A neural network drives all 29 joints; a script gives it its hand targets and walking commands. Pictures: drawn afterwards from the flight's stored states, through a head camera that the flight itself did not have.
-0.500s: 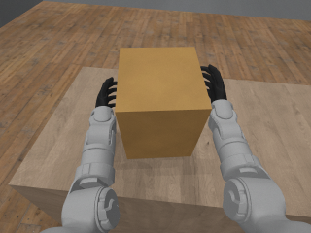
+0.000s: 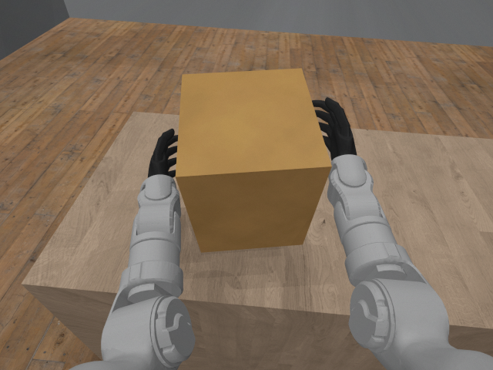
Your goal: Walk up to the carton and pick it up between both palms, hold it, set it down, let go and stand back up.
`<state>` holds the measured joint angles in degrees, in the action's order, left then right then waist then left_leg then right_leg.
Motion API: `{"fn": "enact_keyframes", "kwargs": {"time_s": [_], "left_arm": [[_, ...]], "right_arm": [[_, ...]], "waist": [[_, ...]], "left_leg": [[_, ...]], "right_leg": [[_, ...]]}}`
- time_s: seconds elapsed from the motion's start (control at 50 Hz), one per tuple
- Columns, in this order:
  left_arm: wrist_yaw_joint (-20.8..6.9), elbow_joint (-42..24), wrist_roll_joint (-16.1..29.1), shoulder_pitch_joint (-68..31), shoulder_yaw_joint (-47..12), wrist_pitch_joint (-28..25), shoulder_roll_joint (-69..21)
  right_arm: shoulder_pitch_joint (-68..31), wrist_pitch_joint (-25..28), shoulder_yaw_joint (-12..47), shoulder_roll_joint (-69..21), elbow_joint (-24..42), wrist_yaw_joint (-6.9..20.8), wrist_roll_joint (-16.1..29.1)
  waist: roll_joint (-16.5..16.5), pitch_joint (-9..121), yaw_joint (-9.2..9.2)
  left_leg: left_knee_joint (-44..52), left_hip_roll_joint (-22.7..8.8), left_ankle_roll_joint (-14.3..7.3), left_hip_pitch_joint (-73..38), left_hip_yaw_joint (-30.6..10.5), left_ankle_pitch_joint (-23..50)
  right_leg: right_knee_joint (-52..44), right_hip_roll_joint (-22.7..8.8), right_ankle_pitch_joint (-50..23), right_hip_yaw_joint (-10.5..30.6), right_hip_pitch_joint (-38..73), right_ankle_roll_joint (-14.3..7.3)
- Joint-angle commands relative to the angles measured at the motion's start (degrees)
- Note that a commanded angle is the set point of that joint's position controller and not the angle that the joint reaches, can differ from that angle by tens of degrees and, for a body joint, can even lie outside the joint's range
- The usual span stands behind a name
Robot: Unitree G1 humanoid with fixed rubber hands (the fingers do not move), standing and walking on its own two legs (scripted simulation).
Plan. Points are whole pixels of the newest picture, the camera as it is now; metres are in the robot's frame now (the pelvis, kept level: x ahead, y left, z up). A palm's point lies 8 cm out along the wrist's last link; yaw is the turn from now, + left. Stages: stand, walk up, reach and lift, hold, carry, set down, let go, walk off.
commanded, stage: set down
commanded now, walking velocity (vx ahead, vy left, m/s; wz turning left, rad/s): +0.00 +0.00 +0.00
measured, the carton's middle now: (247, 167) +0.44 -0.01 +0.11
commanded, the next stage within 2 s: none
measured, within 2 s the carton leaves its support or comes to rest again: neither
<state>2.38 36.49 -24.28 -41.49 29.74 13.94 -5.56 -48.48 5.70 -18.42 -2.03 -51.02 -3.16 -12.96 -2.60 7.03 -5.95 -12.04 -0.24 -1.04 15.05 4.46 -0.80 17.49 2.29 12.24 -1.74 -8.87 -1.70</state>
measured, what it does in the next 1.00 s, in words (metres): stands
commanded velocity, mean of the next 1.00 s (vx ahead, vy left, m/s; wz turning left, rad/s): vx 0.00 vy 0.00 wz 0.00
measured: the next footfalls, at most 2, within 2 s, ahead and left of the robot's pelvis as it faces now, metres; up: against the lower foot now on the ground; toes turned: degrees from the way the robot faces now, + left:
none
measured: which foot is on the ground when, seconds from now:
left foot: down 0.00-1.00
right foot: down 0.00-1.00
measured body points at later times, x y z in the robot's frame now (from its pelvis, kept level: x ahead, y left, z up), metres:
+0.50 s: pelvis +0.00 +0.00 +0.00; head +0.03 +0.03 +0.45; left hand +0.43 +0.13 +0.08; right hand +0.42 -0.16 +0.13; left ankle +0.06 +0.11 -0.75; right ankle -0.04 -0.08 -0.75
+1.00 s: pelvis +0.01 +0.00 +0.00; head +0.07 +0.02 +0.44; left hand +0.43 +0.13 +0.04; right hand +0.43 -0.17 +0.09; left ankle +0.06 +0.11 -0.75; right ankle -0.04 -0.08 -0.75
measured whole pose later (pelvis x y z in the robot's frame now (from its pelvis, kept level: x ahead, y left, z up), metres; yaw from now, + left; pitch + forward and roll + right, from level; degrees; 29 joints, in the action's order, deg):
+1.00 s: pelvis +0.01 +0.00 +0.00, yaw -2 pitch +8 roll +1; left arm 3.0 40.9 -27.5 -39.0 33.3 3.1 -7.4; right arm -47.1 10.2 -28.3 -4.7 -53.7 0.4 -19.0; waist -3.4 0.8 -4.5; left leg -12.1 -0.5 -1.1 18.5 6.3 -1.2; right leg 19.0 2.1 12.6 -0.9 -13.6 -1.7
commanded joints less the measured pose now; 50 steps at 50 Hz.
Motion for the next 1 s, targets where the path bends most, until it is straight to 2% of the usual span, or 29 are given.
{"fn": "enact_keyframes", "kwargs": {"time_s": [0.0,0.04,0.1,0.14,0.16,0.2,0.24,0.3,0.32,0.34,0.36,0.38,0.42,0.44,0.48,0.54,0.58,0.6,0.64,0.66,0.7,0.72,0.78,0.8,0.86,0.9,0.92,0.96,0.98], "left_arm": [[-9.94,6.45,-2.01,-32.57,-6.14,1.13,-18.78],[-9.1,3.27,-0.26,-34.53,-10.05,-0.38,-21.39],[-5.6,-1.91,2.87,-42.46,-15.91,-5.27,-25.48],[-2.43,-7.46,5.01,-50.29,-22.49,-9.92,-28.57],[-1.01,-8.44,5.66,-52.17,-23.34,-12.15,-28.55],[0.29,-2.79,4.26,-50.29,-19.97,-12.42,-25.51],[-0.47,3.31,0.96,-43.15,-12.82,-11.26,-22.57],[-2.5,6.52,-1.26,-37.14,-8.51,-9.13,-19.68],[-3.88,9.44,-4.02,-33.84,-4.19,-7.11,-17.32],[-5.05,10.74,-4.32,-31.5,-4.1,-5.56,-18.41],[-6.43,11.77,-5.26,-29.18,-2.76,-4.2,-19.21],[-6.73,11.56,-5.29,-29.21,-2.68,-3.57,-18.43],[-7.51,9.07,-4.31,-29.45,-4.57,-2.76,-20.7],[-6.73,5.25,-2.47,-30.22,-8.65,-3.36,-22.9],[-5.5,2.78,-2.15,-30.74,-9.8,-5.6,-23.35],[-3.52,-3.51,0.68,-35.99,-18.21,-12.28,-28.51],[-2.24,-2.42,0.6,-34.02,-19.34,-14.96,-28.6],[-2.45,0.5,0.16,-30.86,-17.34,-15.26,-27.37],[-2.5,1.95,0.06,-27.0,-16.8,-16.12,-28.2],[-3.26,2.67,-0.25,-26.41,-15.47,-15.86,-28.01],[-5.57,6.32,-1.85,-23.13,-10.42,-14.64,-25.07],[-6.6,5.62,-2.34,-22.94,-9.18,-13.63,-23.83],[-7.92,7.0,-2.42,-22.05,-8.09,-11.37,-23.23],[-7.61,4.85,-2.82,-21.85,-9.75,-11.12,-24.23],[-6.78,3.83,-1.53,-23.26,-12.23,-12.54,-23.7],[-5.42,0.0,-0.68,-25.87,-15.88,-14.99,-26.05],[-3.38,-2.88,1.62,-26.46,-18.06,-16.2,-21.9],[-2.7,1.05,-0.76,-27.54,-13.91,-17.04,-21.31],[-2.48,2.26,-0.99,-24.37,-11.94,-16.93,-17.9]], "right_arm": [[-20.94,-7.56,0.99,-22.54,-7.31,8.81,-0.59],[-23.37,-5.47,1.41,-23.73,-4.31,9.63,-0.97],[-29.59,-0.55,0.16,-26.32,0.79,10.22,-4.47],[-34.79,2.98,-0.34,-26.93,3.98,11.21,-7.34],[-36.0,4.5,1.31,-28.57,5.82,12.04,-7.6],[-34.95,4.55,-0.68,-26.43,3.13,12.97,-8.96],[-30.96,2.93,-1.58,-27.3,-0.57,12.84,-10.23],[-24.97,-0.93,-1.5,-25.6,-6.59,12.32,-8.05],[-22.79,-2.92,-1.56,-24.43,-9.56,12.01,-7.2],[-21.16,-3.66,-0.97,-24.19,-9.34,11.47,-6.0],[-18.46,-4.73,0.43,-25.61,-10.06,11.01,-5.32],[-17.8,-5.4,-0.72,-24.56,-11.26,10.96,-5.6],[-18.68,-5.85,-0.03,-24.93,-9.0,11.21,-3.98],[-19.62,-4.77,-0.42,-24.55,-6.05,11.36,-4.17],[-22.09,-1.77,0.6,-25.87,-2.97,11.79,-5.43],[-24.29,4.7,3.61,-28.83,1.65,12.0,-7.59],[-22.5,6.6,4.94,-30.04,0.39,12.26,-8.98],[-19.99,6.81,4.81,-29.57,-0.75,11.99,-9.6],[-19.28,8.14,6.19,-30.62,-1.25,11.68,-9.47],[-17.15,7.61,6.12,-30.64,-3.93,11.19,-9.8],[-14.01,5.18,6.62,-30.45,-6.31,10.25,-9.37],[-11.07,3.65,6.09,-30.93,-6.89,9.78,-9.02],[-11.17,2.01,7.2,-30.17,-5.82,9.48,-7.15],[-10.89,1.92,6.66,-28.27,-6.29,9.64,-6.79],[-12.83,3.56,4.36,-27.85,-5.1,9.44,-9.37],[-13.09,5.65,3.79,-29.27,-5.96,10.05,-10.27],[-15.22,6.95,3.34,-21.75,-3.75,9.64,-8.41],[-15.92,6.59,1.54,-21.58,-3.64,10.1,-10.11],[-13.56,6.3,0.8,-17.85,-4.84,9.69,-9.07]], "waist": [[-0.5,-2.63,5.14],[2.27,4.48,5.14],[3.27,18.78,4.61],[6.62,33.51,3.39],[6.54,38.98,5.5],[4.83,36.7,6.49],[0.53,29.39,8.59],[1.03,13.94,6.83],[-0.24,5.34,8.12],[-0.65,2.12,7.36],[-0.83,-1.77,8.82],[-0.33,-1.69,7.17],[1.07,0.75,7.02],[4.62,7.49,5.55],[3.71,15.96,6.42],[6.64,37.53,6.78],[8.12,41.65,8.45],[6.02,40.17,9.08],[5.62,36.79,9.82],[4.01,31.71,8.54],[1.01,19.18,8.83],[0.43,15.44,7.16],[0.13,9.72,6.05],[3.01,11.08,5.79],[3.65,19.41,6.53],[5.69,26.48,6.24],[7.93,33.43,7.03],[5.56,30.25,9.13],[4.29,26.54,8.61]], "left_leg": [[1.33,-1.67,-4.22,-20.21,2.54,-12.02],[-0.16,-2.27,-2.85,-23.41,1.05,-11.76],[-3.49,-2.47,-0.7,-25.37,0.23,-8.56],[-5.48,-3.09,0.94,-26.51,0.43,-4.92],[-6.13,-3.31,0.73,-25.34,0.8,-5.02],[-6.21,-4.02,0.1,-24.06,1.55,-5.77],[-5.21,-4.0,-1.37,-21.96,2.78,-3.42],[-3.1,-3.32,-2.17,-20.81,2.98,-5.81],[-1.27,-2.73,-3.26,-20.49,3.3,-8.93],[-1.16,-2.61,-3.73,-20.6,2.97,-8.38],[-0.2,-1.75,-4.5,-19.01,3.52,-9.16],[0.31,-2.14,-4.34,-18.73,2.26,-9.87],[-0.52,-1.83,-3.75,-20.39,2.03,-9.1],[-2.46,-2.04,-2.14,-23.73,1.29,-5.13],[-4.55,-1.98,-1.68,-25.16,1.0,-1.04],[-9.26,-2.24,0.85,-26.86,1.51,11.77],[-13.12,-3.89,0.26,-35.45,-0.14,22.7],[-13.6,-3.9,-0.53,-36.22,0.33,24.17],[-14.36,-4.49,-0.56,-37.43,0.25,30.77],[-14.08,-4.09,-0.99,-35.97,0.96,29.45],[-9.76,-3.1,-2.79,-30.56,1.77,19.29],[-7.93,-2.38,-3.36,-27.01,2.27,14.49],[-5.07,-1.92,-3.7,-20.91,2.02,6.54],[-4.28,-1.83,-2.93,-20.79,1.65,5.76],[-6.0,-2.88,-2.33,-26.08,0.2,9.17],[-9.7,-3.27,-1.62,-31.74,0.11,17.23],[-11.87,-4.09,-0.54,-36.37,-0.11,22.24],[-11.37,-3.36,-0.74,-33.15,1.9,19.21],[-10.76,-2.95,-0.9,-31.18,2.11,17.19]], "right_leg": [[-4.64,-2.53,-3.98,-0.43,-3.76,8.01],[-4.32,-1.65,-0.21,-1.41,-8.57,5.9],[-3.09,-1.69,-2.23,-2.01,-11.48,4.26],[-1.52,-1.12,-5.54,-3.18,-14.07,3.18],[-1.29,-1.24,-5.23,-2.78,-14.93,2.46],[-1.23,-1.59,-4.84,-3.07,-15.83,2.93],[-1.35,-1.98,-7.83,-1.63,-11.32,4.83],[-1.18,-2.39,-10.78,-0.08,-6.62,6.86],[-2.23,-2.7,-7.48,0.28,-4.6,7.56],[-2.2,-2.76,-10.25,0.74,-3.22,7.97],[-2.7,-2.92,-11.96,1.3,-1.22,8.21],[-2.0,-3.27,-11.77,0.83,-1.85,8.42],[-2.46,-2.71,-10.83,0.77,-4.48,7.88],[-1.6,-2.4,-14.42,-0.32,-7.33,7.31],[-0.01,-2.24,-19.67,-0.74,-7.05,6.51],[2.79,-1.42,-30.39,-2.17,-8.65,4.55],[2.24,-1.51,-28.06,-2.42,-19.9,4.8],[1.25,-1.6,-26.42,-2.16,-20.7,5.11],[2.13,-1.46,-32.18,-2.76,-21.74,5.43],[1.9,-1.84,-34.91,-2.34,-19.79,5.95],[2.96,-3.42,-37.95,-1.15,-11.38,7.84],[3.22,-3.47,-38.33,-0.74,-6.37,8.48],[4.41,-4.39,-43.83,0.13,0.35,8.92],[4.99,-4.69,-43.65,-0.37,0.02,8.87],[3.78,-3.93,-35.84,-1.24,-9.37,7.89],[2.48,-2.76,-28.37,-1.98,-18.09,6.19],[2.81,-2.06,-27.13,-2.1,-23.85,5.79],[1.19,-1.4,-23.04,-1.83,-20.22,5.01],[1.35,-1.76,-25.63,-1.28,-16.69,5.11]]}}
